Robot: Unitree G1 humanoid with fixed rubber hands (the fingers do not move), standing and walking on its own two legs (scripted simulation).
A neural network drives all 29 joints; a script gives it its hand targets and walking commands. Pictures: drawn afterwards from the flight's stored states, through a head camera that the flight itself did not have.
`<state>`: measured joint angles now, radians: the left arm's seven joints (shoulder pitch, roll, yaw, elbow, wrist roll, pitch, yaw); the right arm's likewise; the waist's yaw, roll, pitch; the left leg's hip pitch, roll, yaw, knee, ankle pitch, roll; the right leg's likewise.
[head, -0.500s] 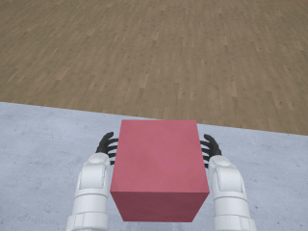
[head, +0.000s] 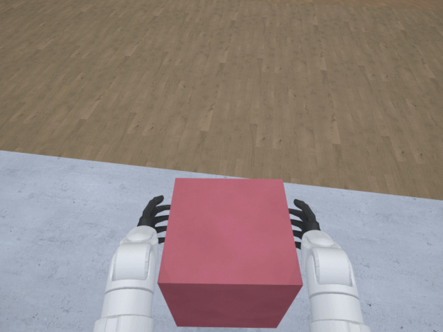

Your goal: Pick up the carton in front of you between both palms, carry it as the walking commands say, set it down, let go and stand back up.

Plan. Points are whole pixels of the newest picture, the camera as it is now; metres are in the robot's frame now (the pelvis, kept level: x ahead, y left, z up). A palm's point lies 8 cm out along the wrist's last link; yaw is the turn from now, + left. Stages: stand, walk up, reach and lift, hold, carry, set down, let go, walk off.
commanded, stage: carry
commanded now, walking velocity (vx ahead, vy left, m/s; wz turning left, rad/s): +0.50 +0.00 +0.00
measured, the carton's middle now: (227, 255) +0.29 +0.00 -0.02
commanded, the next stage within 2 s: none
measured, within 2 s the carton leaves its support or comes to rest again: neither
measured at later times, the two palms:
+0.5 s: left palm (156, 172) +0.42 +0.15 +0.08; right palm (295, 173) +0.42 -0.15 +0.08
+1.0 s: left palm (158, 101) +0.74 +0.21 +0.07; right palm (255, 104) +0.73 -0.09 +0.08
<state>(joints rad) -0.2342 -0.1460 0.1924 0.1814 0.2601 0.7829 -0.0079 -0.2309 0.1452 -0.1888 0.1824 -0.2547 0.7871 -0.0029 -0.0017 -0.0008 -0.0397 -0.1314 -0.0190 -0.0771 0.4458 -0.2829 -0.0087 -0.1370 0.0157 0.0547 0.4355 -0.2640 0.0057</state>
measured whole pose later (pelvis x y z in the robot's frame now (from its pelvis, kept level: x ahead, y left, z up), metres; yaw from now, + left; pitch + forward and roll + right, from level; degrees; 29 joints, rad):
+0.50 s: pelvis +0.16 +0.00 +0.00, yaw +2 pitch +6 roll -1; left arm -0.13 -0.13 0.07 -0.31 0.11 1.20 0.09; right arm -0.11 0.13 -0.12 -0.34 -0.09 1.21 -0.09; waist -0.01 0.00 -0.16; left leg -0.43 0.06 0.09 0.97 -0.45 0.01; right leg -0.27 -0.02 -0.21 0.42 -0.26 -0.05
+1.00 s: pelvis +0.46 +0.07 +0.01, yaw -1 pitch +5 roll -2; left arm -0.16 -0.13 0.10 -0.36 0.11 1.19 0.09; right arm -0.15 0.13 -0.11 -0.35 -0.09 1.18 -0.09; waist -0.03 0.00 -0.03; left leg -0.22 0.04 0.24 0.32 -0.20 0.06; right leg -0.59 -0.10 -0.10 0.97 -0.24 0.00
